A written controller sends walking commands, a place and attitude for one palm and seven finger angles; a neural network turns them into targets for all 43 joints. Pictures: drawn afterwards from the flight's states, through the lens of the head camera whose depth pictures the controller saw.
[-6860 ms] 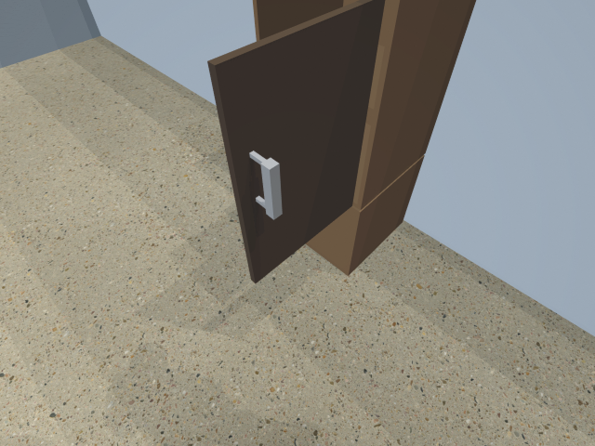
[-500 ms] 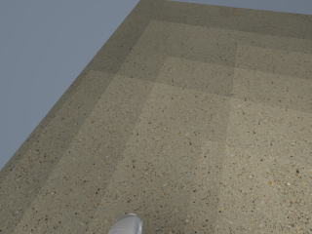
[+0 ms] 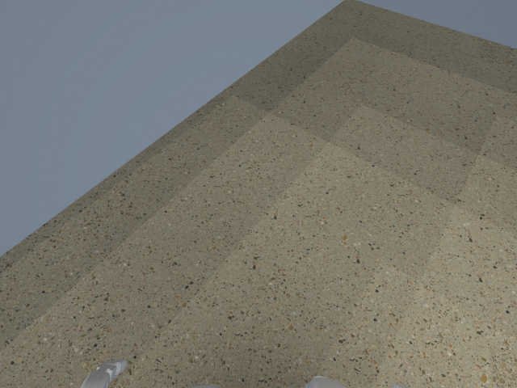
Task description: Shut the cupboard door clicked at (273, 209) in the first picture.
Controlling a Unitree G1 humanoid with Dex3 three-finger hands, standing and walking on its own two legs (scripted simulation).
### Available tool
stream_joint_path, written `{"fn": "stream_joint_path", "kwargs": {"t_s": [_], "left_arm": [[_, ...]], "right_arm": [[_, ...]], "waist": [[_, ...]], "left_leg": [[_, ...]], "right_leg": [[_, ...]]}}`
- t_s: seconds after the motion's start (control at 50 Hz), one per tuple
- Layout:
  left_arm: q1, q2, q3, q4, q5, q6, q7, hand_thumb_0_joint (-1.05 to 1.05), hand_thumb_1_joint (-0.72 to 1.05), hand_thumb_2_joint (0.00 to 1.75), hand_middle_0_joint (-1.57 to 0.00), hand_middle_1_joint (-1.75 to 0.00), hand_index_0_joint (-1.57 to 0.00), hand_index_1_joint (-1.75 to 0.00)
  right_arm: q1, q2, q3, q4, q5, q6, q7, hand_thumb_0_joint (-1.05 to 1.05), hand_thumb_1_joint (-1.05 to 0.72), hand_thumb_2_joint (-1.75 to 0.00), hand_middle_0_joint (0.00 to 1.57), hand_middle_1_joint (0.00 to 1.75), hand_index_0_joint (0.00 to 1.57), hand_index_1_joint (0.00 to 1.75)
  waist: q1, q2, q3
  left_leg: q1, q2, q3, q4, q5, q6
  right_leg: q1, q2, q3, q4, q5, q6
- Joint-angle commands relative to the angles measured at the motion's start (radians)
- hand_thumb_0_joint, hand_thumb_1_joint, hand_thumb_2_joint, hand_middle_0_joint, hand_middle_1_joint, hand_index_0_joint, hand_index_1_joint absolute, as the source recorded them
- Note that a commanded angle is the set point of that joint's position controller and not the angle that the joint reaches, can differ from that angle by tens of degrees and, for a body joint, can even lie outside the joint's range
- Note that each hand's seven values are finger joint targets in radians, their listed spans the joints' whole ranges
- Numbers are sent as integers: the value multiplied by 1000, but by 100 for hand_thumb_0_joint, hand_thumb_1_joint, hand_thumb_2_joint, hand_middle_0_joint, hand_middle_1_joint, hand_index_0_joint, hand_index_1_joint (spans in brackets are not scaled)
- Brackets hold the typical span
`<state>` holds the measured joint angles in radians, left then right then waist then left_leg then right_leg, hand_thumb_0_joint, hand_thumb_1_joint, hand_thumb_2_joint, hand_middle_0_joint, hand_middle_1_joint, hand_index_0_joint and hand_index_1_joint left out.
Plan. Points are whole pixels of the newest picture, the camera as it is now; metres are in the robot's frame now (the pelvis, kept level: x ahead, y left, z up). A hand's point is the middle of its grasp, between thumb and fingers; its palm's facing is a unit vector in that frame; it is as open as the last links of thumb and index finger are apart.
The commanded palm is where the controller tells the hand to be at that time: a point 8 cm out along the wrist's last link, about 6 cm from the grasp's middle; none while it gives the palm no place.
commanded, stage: walk to a spot facing it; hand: left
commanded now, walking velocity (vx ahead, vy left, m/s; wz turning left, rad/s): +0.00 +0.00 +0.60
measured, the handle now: out of the picture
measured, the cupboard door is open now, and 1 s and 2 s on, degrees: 89 89 89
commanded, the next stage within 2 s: none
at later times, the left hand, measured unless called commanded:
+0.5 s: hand out of the picture -0.01 +0.19 -0.19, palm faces +0.34 -0.91 -0.24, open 7.4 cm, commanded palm none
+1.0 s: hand out of the picture +0.00 +0.12 -0.15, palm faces +0.57 -0.78 -0.26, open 7.4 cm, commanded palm none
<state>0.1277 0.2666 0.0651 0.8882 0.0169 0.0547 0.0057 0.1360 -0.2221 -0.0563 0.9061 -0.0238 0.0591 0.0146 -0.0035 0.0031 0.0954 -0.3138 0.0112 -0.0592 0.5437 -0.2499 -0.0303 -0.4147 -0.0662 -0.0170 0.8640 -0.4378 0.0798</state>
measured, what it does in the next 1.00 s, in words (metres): steps on the spot, turning left: right foot, then left foot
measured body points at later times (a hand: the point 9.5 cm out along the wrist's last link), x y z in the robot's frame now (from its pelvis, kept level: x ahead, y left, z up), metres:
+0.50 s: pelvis +0.01 -0.03 -0.01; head +0.05 +0.01 +0.44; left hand -0.03 +0.23 -0.17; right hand +0.21 -0.23 -0.13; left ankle -0.01 +0.08 -0.73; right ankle +0.01 -0.15 -0.69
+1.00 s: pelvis +0.04 -0.09 +0.01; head +0.09 -0.07 +0.45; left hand -0.03 +0.16 -0.13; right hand +0.26 -0.27 -0.14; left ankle -0.04 +0.02 -0.66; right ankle +0.10 -0.18 -0.73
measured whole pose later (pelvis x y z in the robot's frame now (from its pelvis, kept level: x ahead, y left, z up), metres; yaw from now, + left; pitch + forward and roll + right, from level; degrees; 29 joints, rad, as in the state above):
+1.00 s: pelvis +0.04 -0.09 +0.01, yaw +38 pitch +0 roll +2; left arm 0.19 0.19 0.03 0.88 0.02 0.02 0.02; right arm 0.16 -0.26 -0.09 0.94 -0.01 0.10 0.03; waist -0.03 0.01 0.11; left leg -0.50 0.02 0.02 1.08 -0.43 -0.07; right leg -0.21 -0.10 -0.15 0.52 -0.30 0.00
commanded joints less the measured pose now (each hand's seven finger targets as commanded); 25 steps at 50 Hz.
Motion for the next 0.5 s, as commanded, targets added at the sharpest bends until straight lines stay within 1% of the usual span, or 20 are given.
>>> {"fn": "stream_joint_path", "kwargs": {"t_s": [0.0,0.02,0.04,0.06,0.08,0.1,0.12,0.14,0.18,0.22,0.24,0.28,0.32,0.36,0.38,0.4,0.42,0.44,0.46,0.48], "left_arm": [[143,85,27,-41,-4,-40,7,0,90,90,-20,-30,-20,-30],[192,169,44,-39,10,-54,15,0,90,90,-20,-30,-20,-30],[182,250,55,-51,16,-57,23,0,90,90,-20,-30,-20,-30],[143,223,39,-62,8,-57,27,0,90,90,-20,-30,-20,-30],[63,149,25,-79,6,-63,29,0,90,90,-20,-30,-20,-30],[32,131,17,-87,2,-62,28,0,90,90,-20,-30,-20,-30],[17,113,13,-94,1,-60,30,0,90,90,-20,-30,-20,-30],[26,99,7,-92,1,-64,29,0,90,90,-20,-30,-20,-30],[81,106,13,-80,4,-68,32,0,90,90,-20,-30,-20,-30],[136,122,20,-55,6,-69,32,0,90,90,-20,-30,-20,-30],[151,138,24,-48,7,-69,32,0,90,90,-20,-30,-20,-30],[166,154,32,-37,10,-67,30,0,90,90,-20,-30,-20,-30],[155,158,37,-31,11,-65,26,0,90,90,-20,-30,-20,-30],[129,160,40,-33,3,-63,21,0,90,90,-20,-30,-20,-30],[105,155,40,-41,-5,-60,17,0,90,90,-20,-30,-20,-30],[92,102,33,-71,-12,-54,11,0,90,90,-20,-30,-20,-30],[9,52,5,-113,-11,-49,12,0,90,90,-20,-30,-20,-30],[-17,82,10,-124,-5,-36,16,0,90,90,-20,-30,-20,-30],[-42,78,16,-110,0,-29,18,0,90,90,-20,-30,-20,-30],[-30,77,21,-88,1,-25,15,0,90,90,-20,-30,-20,-30]], "right_arm": [[-72,-219,-66,-98,5,-14,-15,0,-90,-90,20,30,20,30],[-71,-152,-58,-113,16,-14,-9,0,-90,-90,20,30,20,30],[-88,-110,-51,-140,16,-18,-5,0,-90,-90,20,30,20,30],[-83,-154,-57,-132,8,-15,0,0,-90,-90,20,30,20,30],[-47,-151,-60,-102,4,-8,4,0,-90,-90,20,30,20,30],[-37,-131,-58,-78,3,-1,7,0,-90,-90,20,30,20,30],[-19,-121,-54,-69,7,3,11,0,-90,-90,20,30,20,30],[-22,-108,-45,-65,7,4,14,0,-90,-90,20,30,20,30],[-48,-90,-33,-71,12,0,16,0,-90,-90,20,30,20,30],[-88,-72,-24,-75,14,-3,19,0,-90,-90,20,30,20,30],[-92,-66,-19,-78,14,-6,19,0,-90,-90,20,30,20,30],[-100,-63,-14,-79,14,-11,20,0,-90,-90,20,30,20,30],[-77,-68,-15,-82,16,-14,18,0,-90,-90,20,30,20,30],[-24,-95,-21,-70,12,-18,14,0,-90,-90,20,30,20,30],[45,-129,-33,-54,8,-24,12,0,-90,-90,20,30,20,30],[127,-235,-59,-42,-1,-33,5,0,-90,-90,20,30,20,30],[195,-300,-74,-25,5,-29,-5,0,-90,-90,20,30,20,30],[194,-296,-70,-11,4,-24,-12,0,-90,-90,20,30,20,30],[147,-261,-64,-23,2,-29,-20,0,-90,-90,20,30,20,30],[82,-241,-59,-43,1,-31,-27,0,-90,-90,20,30,20,30]], "waist": [[57,101,-129],[83,-134,-139],[93,-380,-128],[68,-292,-111],[14,-221,-91],[-4,-233,-88],[-15,-221,-106],[-13,-234,-99],[12,-204,-134],[42,-176,-140],[48,-164,-146],[59,-184,-151],[47,-212,-154],[6,-173,-157],[-40,-106,-194],[-84,161,-248],[-116,303,-236],[-105,182,-231],[-94,173,-196],[-61,190,-156]], "left_leg": [[-142,127,-189,-59,54,110],[-279,6,-75,133,-124,36],[-344,-74,51,420,-370,-19],[-306,-11,-10,597,-359,-5],[-300,14,-27,672,-261,-9],[-307,22,10,714,-219,-26],[-290,32,33,702,-192,-37],[-285,35,55,662,-178,-45],[-261,29,96,509,-193,-54],[-230,19,132,376,-188,-53],[-211,15,148,314,-189,-50],[-161,3,174,224,-191,-39],[-99,-3,186,139,-163,-26],[33,-12,191,11,-48,-8],[179,12,158,-86,103,14],[365,236,-147,-124,389,122],[395,413,-361,-154,742,253],[351,428,-308,-142,642,290],[273,359,-280,-174,480,261],[206,306,-249,-185,382,228]], "right_leg": [[322,32,-33,-377,164,-9],[426,-160,174,-576,94,-58],[366,-426,434,-652,176,-177],[252,-433,375,-628,221,-221],[220,-354,272,-608,250,-211],[235,-298,190,-566,375,-190],[261,-273,95,-531,497,-184],[281,-251,29,-514,599,-178],[381,-249,-16,-469,754,-179],[435,-262,-37,-442,828,-180],[450,-273,-43,-425,850,-184],[449,-290,-51,-400,872,-187],[421,-298,-70,-369,844,-175],[337,-289,-109,-290,789,-136],[243,-272,-148,-170,711,-94],[-5,-149,-193,53,274,-20],[-181,-53,-112,252,-225,11],[-191,-71,-6,313,-214,-5],[-193,-72,7,324,-145,-5],[-181,-70,20,324,-79,-2]]}}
